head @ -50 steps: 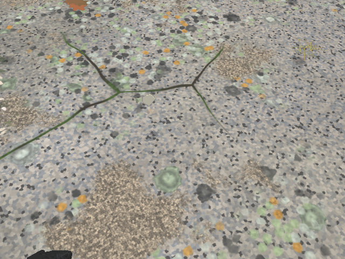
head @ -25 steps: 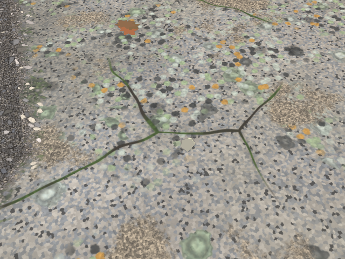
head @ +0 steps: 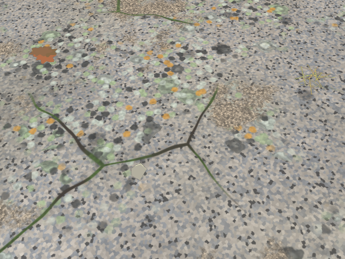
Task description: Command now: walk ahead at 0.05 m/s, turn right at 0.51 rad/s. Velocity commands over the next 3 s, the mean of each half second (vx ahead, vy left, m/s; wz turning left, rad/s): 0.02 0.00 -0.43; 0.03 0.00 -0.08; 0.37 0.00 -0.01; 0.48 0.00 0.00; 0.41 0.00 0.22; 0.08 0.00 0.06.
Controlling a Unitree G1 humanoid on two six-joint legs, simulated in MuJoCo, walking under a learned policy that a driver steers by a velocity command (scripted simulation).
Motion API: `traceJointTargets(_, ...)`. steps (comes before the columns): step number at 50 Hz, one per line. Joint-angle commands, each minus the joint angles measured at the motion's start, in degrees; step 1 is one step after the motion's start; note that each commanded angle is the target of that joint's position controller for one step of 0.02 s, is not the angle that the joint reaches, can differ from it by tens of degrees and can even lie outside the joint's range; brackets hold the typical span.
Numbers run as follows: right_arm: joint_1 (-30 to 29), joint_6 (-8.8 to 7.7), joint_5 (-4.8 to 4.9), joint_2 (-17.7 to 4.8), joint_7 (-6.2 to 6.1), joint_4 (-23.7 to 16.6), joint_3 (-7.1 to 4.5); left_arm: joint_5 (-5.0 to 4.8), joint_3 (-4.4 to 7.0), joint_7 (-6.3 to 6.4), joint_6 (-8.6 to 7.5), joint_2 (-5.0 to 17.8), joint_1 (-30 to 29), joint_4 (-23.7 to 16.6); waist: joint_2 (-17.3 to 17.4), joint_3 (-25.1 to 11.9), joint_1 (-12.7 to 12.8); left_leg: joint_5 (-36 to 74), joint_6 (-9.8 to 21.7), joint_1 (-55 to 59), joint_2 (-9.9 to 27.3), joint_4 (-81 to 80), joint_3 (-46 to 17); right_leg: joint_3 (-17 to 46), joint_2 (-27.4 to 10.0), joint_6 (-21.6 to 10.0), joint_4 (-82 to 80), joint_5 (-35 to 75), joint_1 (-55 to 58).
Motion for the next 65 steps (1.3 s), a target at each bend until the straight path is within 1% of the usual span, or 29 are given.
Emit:
traceJointTargets(1,-3.88,0.22,1.32,-9.98,-0.22,-3.11,-2.46,0.11,1.61,-0.94,-0.17,4.63,4.39,-3.09,7.12,-7.87,2.39,0.87,9.38,3.89,15.75,-6.56,-8.86,-2.07,0.86,-2.5,-8.78,3.25,10.18)
traceJointTargets(2,-3.18,0.57,1.75,-9.27,-0.2,-2.49,-2.38,0.35,2.0,-1.03,-0.22,4.99,5.88,-2.55,5.99,-7.72,2.93,-2.06,7.16,3.06,14.19,-3.27,-7.44,-2.75,2.37,-3.98,-13.55,5.71,13.4)
traceJointTargets(3,-0.64,0.99,1.85,-7.31,-0.05,-1.2,-2.06,0.82,2.73,-0.76,-0.31,6.83,7.44,-2.33,1.28,-5.93,2.96,-7.06,3.15,-0.02,10.94,3.95,-4.54,1.1,1.8,-6.31,-20.45,10.8,16.29)
traceJointTargets(4,1.22,1.19,-0.06,-4.04,0.39,-1.81,-1.35,0.86,4.18,0.4,-0.46,13.34,7.75,-3.67,-15.68,-4.33,0.44,-20.75,-3.23,-12.14,2.89,21.74,1.86,20.32,-11.63,-11.96,-26.61,27.87,21.31)
traceJointTargets(5,-4.59,1.0,-0.56,-5.31,-0.15,-4.66,-1.7,2.32,4.28,0.17,-1.44,16.33,6.61,-5.44,-18.42,-3.31,2.39,-31.35,-4.76,-20.91,-3.97,33.68,-6.34,32.05,-17.89,-21.27,-30.25,28.46,17.73)
traceJointTargets(6,-6.86,1.04,-0.07,-6.9,-0.39,-4.94,-2.25,2.9,3.82,-0.23,-2.84,14.1,5.82,-5.68,-11.87,-4.52,2.96,-28.55,-3.74,-21.75,-3.12,39.84,-11.86,28.65,-15.51,-20.73,-30.74,24.77,17.3)
traceJointTargets(8,-3.68,1.29,0.32,-7.26,-1.09,-2.74,-2.89,0.97,3.12,0.11,-4.06,11.01,0.29,-6.65,-6.62,-5.46,-0.14,-19.17,-2.75,-22.18,-1.65,40.4,-14.2,21.75,-10.56,-14.55,-29.13,20.93,18.29)
traceJointTargets(9,-3.09,1.3,-0.13,-7.81,-1.38,-2.32,-3.18,0.17,2.61,0.44,-3.96,9.71,-1.45,-7.11,-6.79,-5.79,-0.73,-16.56,-3.1,-21.28,-1.67,40.4,-14.31,20.23,-9.66,-13.53,-28.68,22.73,17.85)
traceJointTargets(16,-3.5,0.47,0.77,-4.83,-0.43,-1.97,-1.97,0.36,2.02,1.79,-3.18,8.4,0.28,-7.75,-7.34,-8.92,0.71,-10.92,-5.39,-15.17,-2.64,26.34,-14.39,18.4,-7.34,-13.94,-26.88,25.16,22.41)
traceJointTargets(22,-2.0,0.06,1.26,-6.13,0.81,-1.21,-1.64,0.82,1.5,0.65,-2.38,8.3,-1.58,-7.23,-8.37,-6.75,1.62,-13.3,-4.55,-4.05,-2.75,14.38,-12.58,21.09,-7.47,-15.05,-25.53,24.64,17.29)
traceJointTargets(25,1.79,-0.77,0.46,-5.65,1.6,0.29,-1.27,0.02,0.55,0.61,-2.28,6.5,-2.5,-6.37,-5.87,-6.44,-1.14,2.35,-2.0,6.79,-2.32,-3.54,-12.29,20.11,-4.16,-10.89,-22.54,21.81,14.3)
traceJointTargets(26,3.13,-0.92,-0.55,-8.53,1.49,0.34,-1.66,0.84,0.02,0.65,-2.66,5.02,-1.03,-6.18,-1.37,-7.71,-0.25,10.16,0.03,12.09,3.47,-4.21,-17.71,17.66,-0.98,-7.68,-19.05,14.81,11.27)
traceJointTargets(27,2.08,-0.74,-0.89,-12.44,1.21,0.1,-2.29,1.79,-0.28,0.29,-3.23,3.48,2.03,-6.18,9.38,-7.83,3.45,21.27,4.79,14.02,10.91,-2.94,-24.78,11.2,6.16,-4.52,-13.32,0.9,6.87)
traceJointTargets(28,-0.45,-0.79,-0.95,-8.74,1.34,0.34,-1.19,1.9,-0.26,0.37,-3.4,3.76,-0.05,-6.73,13.23,-7.07,2.98,14.67,10.32,7.84,14.04,-4.64,-28.25,8.22,5.93,-2.25,-14.41,-3.96,8.51)
traceJointTargets(29,-3.13,-1.08,-0.8,-6.4,1.51,-0.46,-0.46,1.75,0.17,0.51,-3.33,5.54,-1.46,-6.15,10.76,-5.68,2.55,9.46,9.68,6.16,11.41,-5.15,-26.4,7.92,4.72,-1.51,-15.14,-1.03,11.14)
traceJointTargets(34,-0.62,-2.03,-0.27,-7.04,1.57,1.42,0.07,1.42,0.24,0.3,-2.03,4.88,-3.0,-5.28,5.82,-3.91,0.61,-4.01,1.76,3.44,3.04,-3.72,-18.2,9.12,3.66,-3.03,-19.61,12.8,16.63)
traceJointTargets(42,0.64,-1.18,0.16,-5.94,1.09,3.69,0.86,1.27,0.26,0.39,-3.28,3.96,-1.95,-2.08,-0.54,-3.51,-0.83,-2.21,1.15,6.1,0.38,-0.25,-14.97,10.06,3.11,-3.01,-21.45,16.39,15.85)
traceJointTargets(44,0.53,-1.01,0.16,-5.75,1.15,4.4,1.0,1.24,0.25,0.51,-3.39,3.95,-1.64,-1.31,-0.7,-3.24,-0.84,-2.29,1.0,6.13,0.06,-0.2,-14.69,10.12,3.03,-2.97,-21.65,16.36,15.95)
traceJointTargets(46,1.65,-0.69,0.46,-6.03,1.16,5.66,0.91,0.92,0.25,0.75,-3.3,3.73,-0.22,0.06,0.33,-3.29,-0.96,-15.97,1.76,5.54,-1.0,-1.12,-14.26,8.26,4.96,-3.51,-20.88,2.14,15.05)
traceJointTargets(48,2.3,-0.61,1.3,-7.55,0.9,5.86,0.42,0.36,0.37,0.94,-3.81,3.94,0.01,-0.04,3.12,1.28,-1.23,-32.02,4.72,2.98,0.91,-3.45,-18.32,6.69,6.34,-4.49,-18.5,-13.84,8.39)
traceJointTargets(52,6.1,-2.35,1.82,-10.81,0.66,7.04,-0.76,-0.86,-0.05,0.16,-7.29,2.0,-2.71,-1.39,10.37,6.24,-2.06,-38.67,12.77,5.09,14.24,-13.17,-36.77,2.0,4.75,-4.43,-7.61,-4.76,0.36)
traceJointTargets(55,0.6,-2.51,2.33,-9.1,1.39,5.37,-0.34,-1.11,0.52,-0.69,-8.57,2.08,4.77,1.98,8.98,3.85,2.93,-27.35,9.02,-2.37,9.09,-9.19,-27.37,0.96,4.91,-6.5,-18.9,-1.34,16.91)
traceJointTargets(56,-1.1,-2.69,2.07,-7.11,1.55,4.66,0.21,-0.96,1.34,-0.6,-8.56,3.8,9.82,4.17,5.75,2.27,4.82,-20.62,6.32,-7.13,5.11,-2.27,-21.65,4.93,3.28,-7.06,-21.7,1.33,25.13)
traceJointTargets(57,-2.8,-3.48,1.84,-3.36,1.66,2.97,1.24,-0.66,2.69,-0.46,-8.75,8.19,15.82,5.73,-7.66,0.46,6.04,-14.39,1.82,-15.47,-2.84,15.41,-11.35,22.01,-5.23,-11.35,-29.81,-6.05,32.5)
traceJointTargets(58,-3.86,-4.7,1.93,-5.21,1.48,1.21,0.87,-0.23,3.36,-1.35,-9.22,11.45,19.47,5.75,-16.3,-0.61,7.37,-22.37,0.49,-24.7,-5.99,29.81,-11.52,41.05,-15.22,-17.88,-36.12,-3.28,37.94)
traceJointTargets(59,-2.48,-5.33,2.57,-7.78,1.77,1.73,0.06,0.29,1.98,-1.48,-9.72,7.36,16.65,5.12,-9.54,0.33,4.82,-24.35,1.42,-29.68,-3.0,38.45,-15.32,39.92,-16.49,-18.64,-34.76,0.33,38.6)
traceJointTargets(61,-0.46,-5.87,3.03,-6.74,2.61,3.09,0.16,0.28,1.17,-1.58,-9.94,4.94,12.96,3.85,-4.03,0.66,2.67,-15.4,3.48,-32.13,1.01,40.81,-15.24,29.06,-13.08,-15.45,-34.99,5.97,38.56)
traceJointTargets(63,-2.45,-5.67,2.27,-5.96,3.36,2.82,0.02,0.27,0.09,-1.55,-9.2,2.72,12.38,4.05,-3.75,1.47,2.32,-9.44,3.07,-30.31,3.27,36.48,-13.76,20.62,-10.25,-13.03,-36.74,17.03,36.15)
traceJointTargets(65,-3.54,-5.29,1.8,-3.66,4.15,2.38,0.61,0.18,0.02,-1.15,-8.57,2.87,13.81,4.69,-4.62,1.16,2.54,-5.4,1.4,-28.26,2.73,31.83,-11.21,15.07,-8.08,-12.69,-37.85,23.72,34.24)
Next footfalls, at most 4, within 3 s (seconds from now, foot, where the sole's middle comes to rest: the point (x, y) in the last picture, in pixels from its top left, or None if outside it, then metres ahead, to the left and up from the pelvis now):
0.06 right None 0.06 -0.13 -0.77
0.52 left None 0.10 0.11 -0.77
1.56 left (183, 254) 0.48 0.01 -0.77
2.12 right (253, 194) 0.73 -0.29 -0.77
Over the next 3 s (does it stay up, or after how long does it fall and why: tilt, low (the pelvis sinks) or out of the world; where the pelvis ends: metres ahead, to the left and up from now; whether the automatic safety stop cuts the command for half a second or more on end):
stays up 0.86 -0.18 0.00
